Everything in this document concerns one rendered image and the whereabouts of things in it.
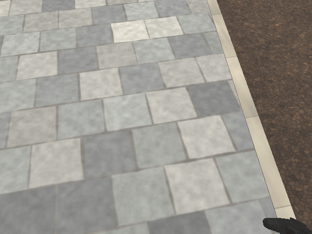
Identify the right robot hand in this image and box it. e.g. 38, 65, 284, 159
262, 217, 312, 234

